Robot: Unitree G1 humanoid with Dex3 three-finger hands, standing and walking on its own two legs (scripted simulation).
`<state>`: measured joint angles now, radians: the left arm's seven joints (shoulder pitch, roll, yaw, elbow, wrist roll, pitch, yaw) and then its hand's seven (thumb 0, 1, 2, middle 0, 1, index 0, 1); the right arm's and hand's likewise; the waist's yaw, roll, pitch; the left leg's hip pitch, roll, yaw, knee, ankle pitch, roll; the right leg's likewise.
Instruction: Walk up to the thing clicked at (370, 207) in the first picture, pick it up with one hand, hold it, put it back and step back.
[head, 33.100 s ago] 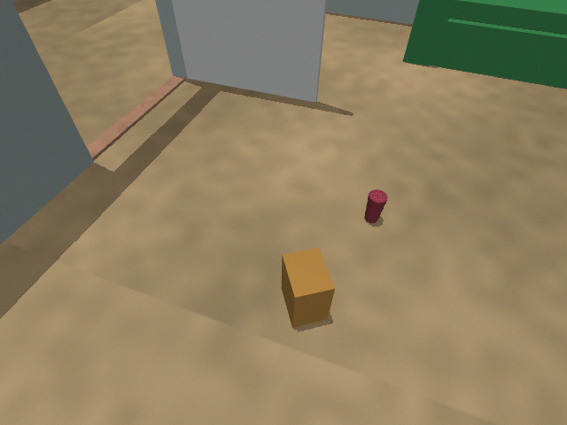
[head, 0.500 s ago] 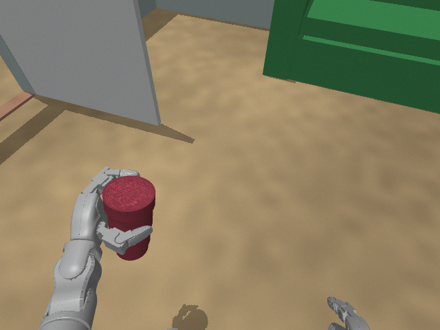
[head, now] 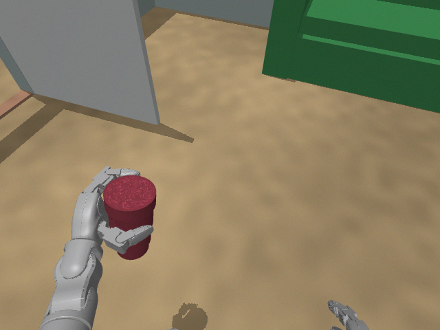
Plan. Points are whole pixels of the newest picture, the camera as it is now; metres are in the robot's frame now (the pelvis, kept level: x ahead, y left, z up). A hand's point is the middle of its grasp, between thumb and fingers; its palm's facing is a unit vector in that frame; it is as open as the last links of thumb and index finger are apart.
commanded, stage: hold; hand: left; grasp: from the side
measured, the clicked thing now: (131, 221) +0.31 +0.17 +0.02
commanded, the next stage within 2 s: crouch in 0.90 s
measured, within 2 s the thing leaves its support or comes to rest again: neither
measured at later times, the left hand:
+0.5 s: hand (131, 211) +0.32 +0.16 +0.05, palm faces +0.01 -1.00 -0.02, open 11.6 cm
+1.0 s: hand (126, 215) +0.31 +0.17 +0.04, palm faces +0.05 -1.00 -0.01, open 11.6 cm
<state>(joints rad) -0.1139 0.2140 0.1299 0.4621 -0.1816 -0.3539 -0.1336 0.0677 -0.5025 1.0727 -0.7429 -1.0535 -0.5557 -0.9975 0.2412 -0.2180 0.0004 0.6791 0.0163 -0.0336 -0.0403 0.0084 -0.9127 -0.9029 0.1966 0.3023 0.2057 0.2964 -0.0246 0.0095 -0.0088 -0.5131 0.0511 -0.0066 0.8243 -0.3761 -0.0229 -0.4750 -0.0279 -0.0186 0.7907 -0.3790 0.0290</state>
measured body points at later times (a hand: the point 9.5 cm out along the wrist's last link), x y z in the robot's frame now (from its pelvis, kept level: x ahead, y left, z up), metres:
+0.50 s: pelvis +0.00 +0.00 +0.00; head +0.03 +0.00 +0.45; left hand +0.31 +0.21 +0.05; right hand +0.13 -0.25 -0.11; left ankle +0.03 +0.13 -0.70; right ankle +0.02 -0.14 -0.70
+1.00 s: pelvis +0.00 +0.00 +0.00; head +0.03 +0.01 +0.45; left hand +0.30 +0.22 +0.05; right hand +0.13 -0.25 -0.11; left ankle +0.03 +0.13 -0.70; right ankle +0.02 -0.14 -0.70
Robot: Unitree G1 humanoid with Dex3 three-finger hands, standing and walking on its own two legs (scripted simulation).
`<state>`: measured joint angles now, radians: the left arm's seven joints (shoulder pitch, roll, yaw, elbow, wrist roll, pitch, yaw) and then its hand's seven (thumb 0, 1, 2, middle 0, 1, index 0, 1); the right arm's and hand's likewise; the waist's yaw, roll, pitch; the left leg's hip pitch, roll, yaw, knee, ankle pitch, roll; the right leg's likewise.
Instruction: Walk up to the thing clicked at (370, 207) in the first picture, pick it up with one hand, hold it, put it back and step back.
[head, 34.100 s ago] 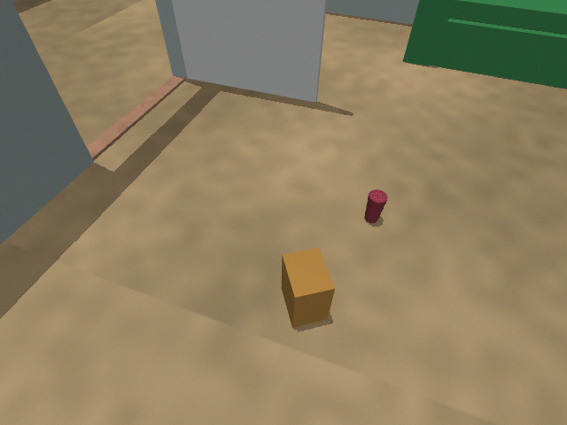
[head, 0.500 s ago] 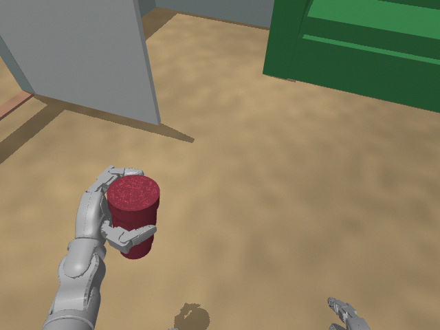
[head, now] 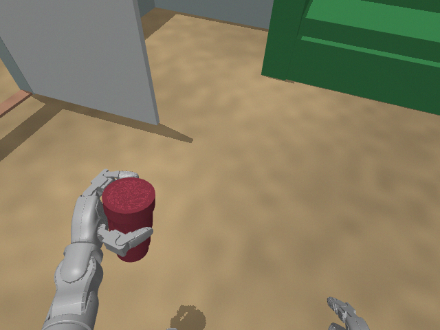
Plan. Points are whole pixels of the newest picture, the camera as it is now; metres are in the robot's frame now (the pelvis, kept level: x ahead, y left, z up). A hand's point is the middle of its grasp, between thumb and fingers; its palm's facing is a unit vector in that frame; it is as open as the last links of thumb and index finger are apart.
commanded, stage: crouch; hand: left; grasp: from the side
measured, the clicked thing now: (131, 223) +0.31 +0.17 +0.02
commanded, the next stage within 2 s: lower in 1.98 s
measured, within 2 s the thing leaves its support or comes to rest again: neither
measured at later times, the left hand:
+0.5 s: hand (141, 240) +0.32 +0.17 -0.09, palm faces +0.08 -1.00 +0.02, open 11.6 cm
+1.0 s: hand (154, 271) +0.34 +0.18 -0.34, palm faces +0.11 -0.99 -0.02, open 11.6 cm
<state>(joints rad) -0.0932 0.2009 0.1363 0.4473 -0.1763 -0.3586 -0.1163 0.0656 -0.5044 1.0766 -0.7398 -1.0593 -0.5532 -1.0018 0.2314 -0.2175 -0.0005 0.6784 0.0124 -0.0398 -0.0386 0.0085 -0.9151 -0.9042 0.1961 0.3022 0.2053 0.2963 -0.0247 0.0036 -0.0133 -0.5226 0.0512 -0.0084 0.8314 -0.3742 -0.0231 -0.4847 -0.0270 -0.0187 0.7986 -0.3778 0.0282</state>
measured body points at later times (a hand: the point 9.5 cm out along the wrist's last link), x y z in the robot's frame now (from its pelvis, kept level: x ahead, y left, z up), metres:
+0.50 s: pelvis -0.02 +0.00 -0.08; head +0.09 +0.02 +0.36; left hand +0.31 +0.22 -0.09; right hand +0.11 -0.26 -0.18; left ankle +0.03 +0.13 -0.70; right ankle +0.02 -0.14 -0.70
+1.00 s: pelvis -0.06 -0.01 -0.29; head +0.12 +0.02 +0.12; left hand +0.33 +0.24 -0.34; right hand +0.07 -0.27 -0.42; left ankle +0.03 +0.13 -0.70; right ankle +0.02 -0.14 -0.70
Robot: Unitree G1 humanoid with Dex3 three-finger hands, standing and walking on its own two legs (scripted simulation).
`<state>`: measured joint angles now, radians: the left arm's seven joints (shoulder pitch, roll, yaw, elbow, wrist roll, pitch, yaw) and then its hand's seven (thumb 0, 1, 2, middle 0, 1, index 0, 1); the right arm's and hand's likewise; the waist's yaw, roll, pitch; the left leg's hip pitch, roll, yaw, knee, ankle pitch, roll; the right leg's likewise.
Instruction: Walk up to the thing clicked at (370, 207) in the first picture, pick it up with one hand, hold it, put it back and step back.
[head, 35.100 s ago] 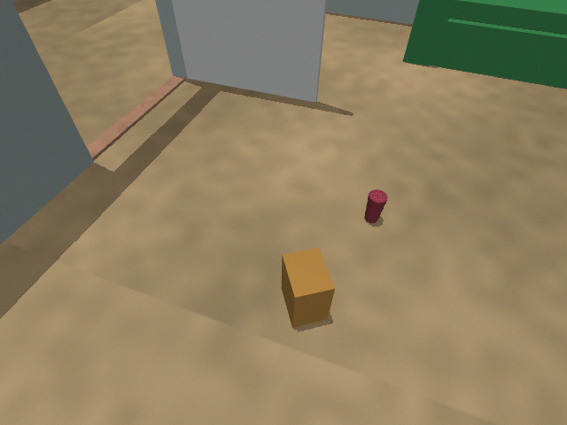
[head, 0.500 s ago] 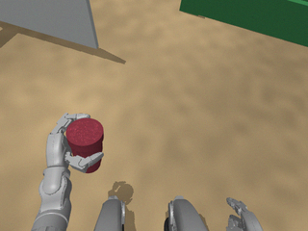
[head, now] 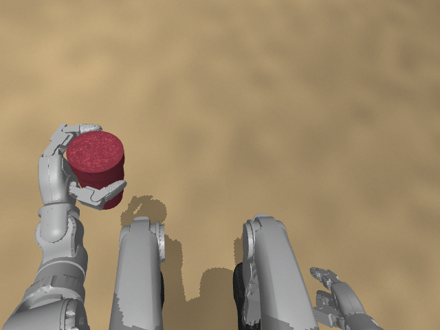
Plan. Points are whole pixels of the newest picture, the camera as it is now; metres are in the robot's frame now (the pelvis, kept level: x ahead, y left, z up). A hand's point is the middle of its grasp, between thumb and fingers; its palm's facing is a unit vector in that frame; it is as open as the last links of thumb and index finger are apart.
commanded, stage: crouch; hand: left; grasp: from the side
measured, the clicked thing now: (101, 176) +0.39 +0.21 -0.08
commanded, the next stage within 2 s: lower in 0.98 s
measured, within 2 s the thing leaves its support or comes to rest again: neither
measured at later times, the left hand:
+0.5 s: hand (107, 178) +0.41 +0.22 -0.18, palm faces +0.18 -0.98 -0.01, open 11.6 cm
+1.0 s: hand (110, 182) +0.42 +0.23 -0.23, palm faces +0.17 -0.98 -0.02, open 11.6 cm
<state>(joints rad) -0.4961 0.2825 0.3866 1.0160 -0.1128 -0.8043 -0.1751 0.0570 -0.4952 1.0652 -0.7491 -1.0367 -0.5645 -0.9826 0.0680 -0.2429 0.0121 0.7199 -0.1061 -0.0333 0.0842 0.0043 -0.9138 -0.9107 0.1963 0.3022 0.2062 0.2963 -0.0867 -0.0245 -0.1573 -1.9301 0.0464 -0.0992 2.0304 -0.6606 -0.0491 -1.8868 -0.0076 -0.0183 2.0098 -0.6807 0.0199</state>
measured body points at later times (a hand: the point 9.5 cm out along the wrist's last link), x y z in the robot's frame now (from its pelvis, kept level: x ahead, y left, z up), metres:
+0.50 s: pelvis -0.01 +0.01 -0.11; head +0.19 +0.06 +0.29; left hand +0.40 +0.27 -0.17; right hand +0.09 -0.26 -0.23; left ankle +0.09 +0.14 -0.41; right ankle +0.09 -0.13 -0.41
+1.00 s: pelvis -0.01 +0.01 -0.14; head +0.21 +0.08 +0.24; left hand +0.40 +0.28 -0.23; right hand +0.11 -0.27 -0.25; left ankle +0.09 +0.14 -0.41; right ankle +0.09 -0.13 -0.41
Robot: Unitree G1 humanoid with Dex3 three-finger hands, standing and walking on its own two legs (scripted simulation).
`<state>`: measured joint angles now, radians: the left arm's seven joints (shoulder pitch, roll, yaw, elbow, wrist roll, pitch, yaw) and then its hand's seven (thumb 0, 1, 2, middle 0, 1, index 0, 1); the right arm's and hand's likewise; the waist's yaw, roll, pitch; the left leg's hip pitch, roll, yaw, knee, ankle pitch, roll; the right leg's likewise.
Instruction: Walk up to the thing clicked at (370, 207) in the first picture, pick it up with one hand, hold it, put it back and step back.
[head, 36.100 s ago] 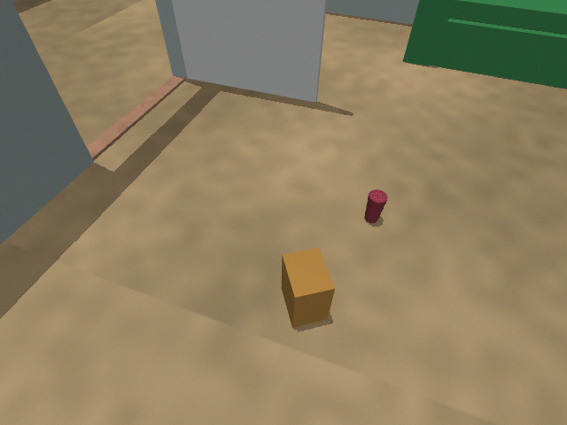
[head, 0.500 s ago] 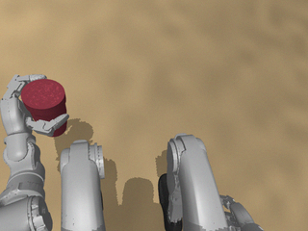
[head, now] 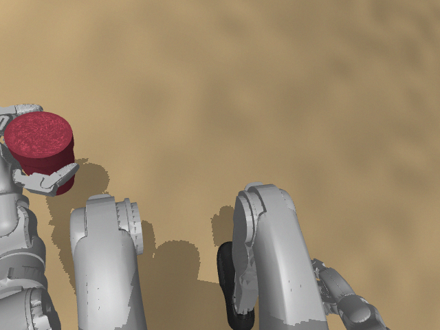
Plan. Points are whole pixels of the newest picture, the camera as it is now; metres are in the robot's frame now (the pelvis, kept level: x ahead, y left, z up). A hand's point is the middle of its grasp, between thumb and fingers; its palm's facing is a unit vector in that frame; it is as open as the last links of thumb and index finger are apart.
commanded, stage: lower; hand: left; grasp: from the side
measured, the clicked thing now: (48, 160) +0.40 +0.26 -0.12
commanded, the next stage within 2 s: loosen in 1.18 s
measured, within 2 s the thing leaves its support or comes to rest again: neither
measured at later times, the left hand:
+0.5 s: hand (53, 160) +0.41 +0.26 -0.15, palm faces +0.28 -0.96 +0.00, open 11.5 cm
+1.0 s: hand (56, 161) +0.41 +0.27 -0.18, palm faces +0.33 -0.94 +0.00, open 11.5 cm
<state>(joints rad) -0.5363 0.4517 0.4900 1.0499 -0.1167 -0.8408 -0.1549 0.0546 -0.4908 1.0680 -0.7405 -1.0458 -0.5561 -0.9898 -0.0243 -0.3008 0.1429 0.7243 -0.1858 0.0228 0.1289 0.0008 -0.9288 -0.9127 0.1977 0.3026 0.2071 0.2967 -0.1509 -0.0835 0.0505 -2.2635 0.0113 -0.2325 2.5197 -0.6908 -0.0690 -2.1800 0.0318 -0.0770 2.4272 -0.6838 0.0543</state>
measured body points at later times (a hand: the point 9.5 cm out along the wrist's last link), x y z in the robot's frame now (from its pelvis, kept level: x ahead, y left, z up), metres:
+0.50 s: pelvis -0.01 +0.01 -0.02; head +0.22 +0.14 +0.35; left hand +0.39 +0.31 -0.15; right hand +0.14 -0.26 -0.08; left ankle +0.08 +0.14 -0.27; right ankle +0.11 -0.13 -0.27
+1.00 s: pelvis -0.01 +0.02 -0.02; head +0.22 +0.17 +0.33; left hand +0.39 +0.32 -0.18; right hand +0.13 -0.25 -0.07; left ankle +0.08 +0.14 -0.27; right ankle +0.11 -0.13 -0.27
